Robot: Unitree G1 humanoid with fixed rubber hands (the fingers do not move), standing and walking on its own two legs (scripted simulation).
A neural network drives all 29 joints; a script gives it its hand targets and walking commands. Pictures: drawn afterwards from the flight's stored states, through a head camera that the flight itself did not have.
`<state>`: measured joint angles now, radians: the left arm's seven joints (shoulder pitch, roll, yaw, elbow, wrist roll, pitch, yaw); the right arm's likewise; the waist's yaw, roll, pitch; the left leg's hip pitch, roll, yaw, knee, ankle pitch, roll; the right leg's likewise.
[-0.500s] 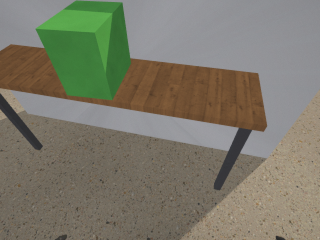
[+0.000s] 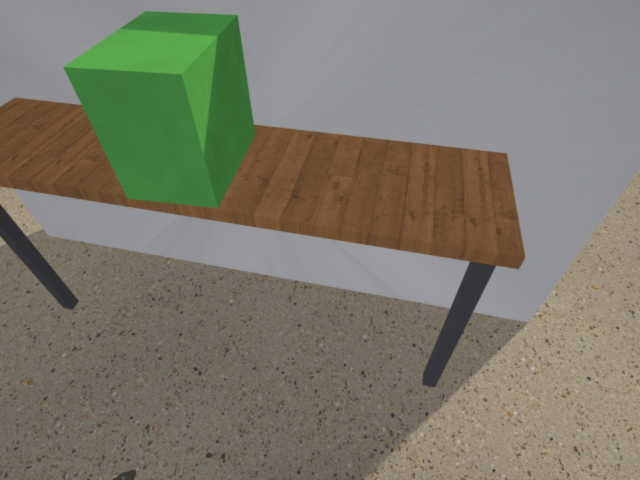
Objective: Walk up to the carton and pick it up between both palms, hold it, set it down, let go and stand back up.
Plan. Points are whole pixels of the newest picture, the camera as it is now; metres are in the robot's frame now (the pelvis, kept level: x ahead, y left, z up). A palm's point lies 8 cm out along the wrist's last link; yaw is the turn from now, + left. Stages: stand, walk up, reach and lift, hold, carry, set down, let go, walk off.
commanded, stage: walk up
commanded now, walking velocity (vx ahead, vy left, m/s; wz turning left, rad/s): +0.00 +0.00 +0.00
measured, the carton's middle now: (181, 108) +0.83 +0.35 +0.06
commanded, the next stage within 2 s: none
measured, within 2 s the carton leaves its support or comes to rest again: neither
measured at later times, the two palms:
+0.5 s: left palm out of the picture +0.10 +0.47 -0.10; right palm out of the picture +0.14 -0.22 -0.11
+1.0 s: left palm out of the picture +0.24 +0.50 -0.05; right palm (432, 452) +0.20 -0.13 -0.12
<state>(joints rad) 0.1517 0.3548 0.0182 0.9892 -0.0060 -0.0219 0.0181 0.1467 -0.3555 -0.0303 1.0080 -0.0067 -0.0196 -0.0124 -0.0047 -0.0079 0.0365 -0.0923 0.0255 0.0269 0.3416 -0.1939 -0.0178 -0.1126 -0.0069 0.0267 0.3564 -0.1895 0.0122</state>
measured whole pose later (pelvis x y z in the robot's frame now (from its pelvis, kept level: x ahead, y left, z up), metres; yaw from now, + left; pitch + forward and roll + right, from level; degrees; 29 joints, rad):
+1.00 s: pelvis +0.12 +0.20 -0.03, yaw -8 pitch -5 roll +1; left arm 0.46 0.43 0.02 0.47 0.06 -0.05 0.12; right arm 0.31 -0.47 -0.10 0.47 -0.07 0.11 0.06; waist 0.00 0.13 0.10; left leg -0.54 0.02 -0.09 1.30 -0.45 0.00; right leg -0.28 -0.02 -0.04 0.76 -0.40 -0.02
